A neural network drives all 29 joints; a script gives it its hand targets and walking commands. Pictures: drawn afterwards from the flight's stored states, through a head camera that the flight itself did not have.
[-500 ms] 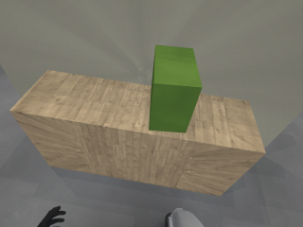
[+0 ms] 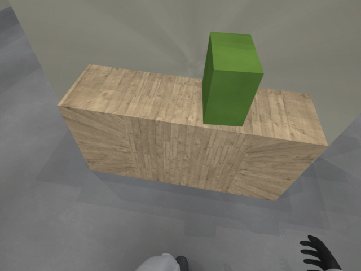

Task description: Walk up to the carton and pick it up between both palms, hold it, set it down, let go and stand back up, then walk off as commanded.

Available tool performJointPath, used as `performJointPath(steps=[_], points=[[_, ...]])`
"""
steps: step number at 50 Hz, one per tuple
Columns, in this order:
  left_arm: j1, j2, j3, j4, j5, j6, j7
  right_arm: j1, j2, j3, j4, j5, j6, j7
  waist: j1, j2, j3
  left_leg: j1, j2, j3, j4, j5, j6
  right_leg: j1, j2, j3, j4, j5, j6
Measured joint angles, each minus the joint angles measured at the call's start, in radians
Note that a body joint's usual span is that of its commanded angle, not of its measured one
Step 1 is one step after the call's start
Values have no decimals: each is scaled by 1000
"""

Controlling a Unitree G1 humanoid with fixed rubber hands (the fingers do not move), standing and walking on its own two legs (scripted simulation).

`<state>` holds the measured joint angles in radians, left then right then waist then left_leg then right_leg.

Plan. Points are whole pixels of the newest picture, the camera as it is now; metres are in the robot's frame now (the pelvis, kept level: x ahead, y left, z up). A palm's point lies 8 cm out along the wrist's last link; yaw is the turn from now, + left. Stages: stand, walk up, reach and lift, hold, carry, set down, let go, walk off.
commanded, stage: walk off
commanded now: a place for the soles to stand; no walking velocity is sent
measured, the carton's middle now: (226, 80) +0.83 -0.22 -0.07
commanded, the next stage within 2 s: none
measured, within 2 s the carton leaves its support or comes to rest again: neither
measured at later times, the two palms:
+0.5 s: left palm out of the picture +0.06 +0.28 -0.13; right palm out of the picture -0.25 -0.34 -0.08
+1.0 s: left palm out of the picture +0.05 +0.24 -0.13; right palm out of the picture -0.05 -0.41 -0.08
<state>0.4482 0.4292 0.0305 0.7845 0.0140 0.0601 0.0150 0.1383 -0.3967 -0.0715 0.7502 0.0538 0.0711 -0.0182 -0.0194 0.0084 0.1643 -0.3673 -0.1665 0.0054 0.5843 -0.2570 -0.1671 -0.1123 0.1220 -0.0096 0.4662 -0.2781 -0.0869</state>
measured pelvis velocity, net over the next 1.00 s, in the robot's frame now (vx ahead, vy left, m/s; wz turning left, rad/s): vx -0.05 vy -0.07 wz -0.07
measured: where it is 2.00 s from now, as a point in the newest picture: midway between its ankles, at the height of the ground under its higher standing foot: outside the picture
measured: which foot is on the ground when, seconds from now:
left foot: up 0.00-0.16, down 0.18-0.54, up 0.56-0.86, down 0.88-1.00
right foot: down 0.00-0.18, up 0.20-0.50, down 0.52-0.92, up 0.94-1.00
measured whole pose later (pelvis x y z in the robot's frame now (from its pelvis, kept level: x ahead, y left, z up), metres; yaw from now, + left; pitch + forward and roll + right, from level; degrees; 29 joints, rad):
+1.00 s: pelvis -0.05 -0.07 -0.01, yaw -4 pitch -3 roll -2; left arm 0.31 0.46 0.07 0.73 0.04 0.02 -0.06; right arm 0.32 -0.42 -0.03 0.89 0.05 -0.08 0.00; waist -0.02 -0.07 0.11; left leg -0.34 0.02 -0.07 0.74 -0.35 0.00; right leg -0.33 0.03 0.03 0.98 -0.51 -0.01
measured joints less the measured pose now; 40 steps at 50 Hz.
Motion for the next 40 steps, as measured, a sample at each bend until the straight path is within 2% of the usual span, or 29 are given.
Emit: performJointPath(steps=[1, 2, 4, 6, 7, 8, 9, 11, 12, 13, 16, 18, 21, 25, 26, 28, 30, 33, 36, 40], points=[[3, 0, 7, 11, 0, 17, 0, -10, 1, -1, 1, 0, -7, -8, 6, 10, 16, -42, -1, -12, 220, -97, 28, -2, -6, 3, 25, 73, -6], [0, 0, 13, 21, 0, 38, 0, -1, 5, -1, 2, 0, -15, -14, 6, 19, 17, -62, 2, -34, 410, -161, 61, -2, -8, 4, 50, 79, -2], [-40, -1, 30, 23, 3, 69, 0, 63, 17, 0, 2, 0, -30, -18, 4, 17, -1, -34, 27, -78, 642, -258, 124, -10, -19, -3, 62, 59, 12], [-121, -2, 36, 21, 5, 68, 0, 141, 16, 3, 1, 0, -34, -19, 0, -3, -15, 58, 90, -117, 639, -316, 180, -77, -37, -7, 104, 51, 23], [-164, -2, 36, 12, 10, 66, -1, 173, 11, 2, 4, 0, -39, -20, -2, -11, -14, 114, 136, -139, 548, -340, 198, -141, -39, -2, 155, 44, 26], [-202, -2, 36, -11, 16, 63, -5, 201, -1, 2, 9, 0, -45, -25, -3, -16, -13, 172, 181, -165, 400, -326, 203, -228, -38, 6, 230, 29, 28], [-240, 0, 36, -39, 21, 57, -12, 223, -15, 0, 21, 0, -52, -34, -3, -24, -4, 212, 208, -184, 264, -333, 192, -325, -39, 19, 325, 6, 30], [-281, 42, 38, -52, 25, 49, -20, 207, 26, 7, 79, 1, -48, -48, -1, -168, 82, 217, 124, -99, 266, -352, 151, -394, -53, 150, 488, -38, 31], [-277, 44, 37, -53, 25, 54, -30, 229, 41, 10, 89, 0, -47, -55, 0, -219, 87, 219, 94, -60, 265, -338, 142, -404, -52, 181, 544, -56, 31], [-272, 30, 36, -54, 25, 59, -47, 268, 43, 12, 95, 0, -49, -59, 1, -233, 81, 219, 86, -37, 264, -327, 140, -405, -43, 181, 601, -90, 31], [-271, -26, 37, -55, 25, 54, -87, 382, 26, 10, 155, 0, -65, -78, 0, -164, 39, 214, 131, -37, 237, -309, 143, -399, -1, 160, 805, -160, 52], [-276, -23, 38, -56, 25, 35, -91, 402, 18, 11, 193, 0, -73, -79, 1, -113, 33, 203, 181, -49, 198, -283, 149, -398, -2, 167, 862, -203, 56], [-294, 19, 38, -56, 25, 19, -91, 397, 14, 11, 195, 0, -106, -79, 2, -75, 36, 158, 248, -71, 167, -251, 151, -400, -62, 179, 790, -241, 56], [-296, 76, 37, -56, 25, 15, -91, 368, -7, 11, 158, 0, -140, -70, 3, -86, 34, 130, 310, -71, 154, -237, 151, -333, -131, 177, 412, -179, 56], [-293, 80, 37, -56, 25, 5, -91, 362, -16, 11, 149, 0, -140, -65, 3, -90, 35, 124, 319, -75, 178, -234, 151, -290, -133, 169, 303, -118, 61], [-281, 61, 37, -56, 25, -20, -91, 332, -40, 11, 149, 0, -127, -59, 3, -64, 47, 89, 340, -112, 308, -183, 158, -255, -100, 142, 297, -79, 107], [-237, 46, 37, -54, 25, -38, -91, 316, -46, 11, 144, 0, -122, -57, 4, -69, 20, 44, 286, -112, 452, -271, 165, -204, -102, 128, 292, -91, 117], [-156, 41, 37, -55, 25, -38, -91, 286, -52, 11, 142, 0, -130, -48, 3, -67, -49, -25, 221, -99, 526, -312, 166, -115, -107, 106, 207, -83, 95], [-132, 40, 37, -55, 25, -40, -91, 230, -65, 11, 140, 0, -150, -24, 1, -60, -59, -83, 208, -88, 504, -297, 166, -68, -107, 82, 170, -77, 83], [-133, 40, 37, -55, 25, -45, -91, 185, -74, 11, 138, 0, -158, 4, 1, -49, -60, -105, 208, -89, 376, -207, 166, -64, -107, 48, 169, -93, 82]])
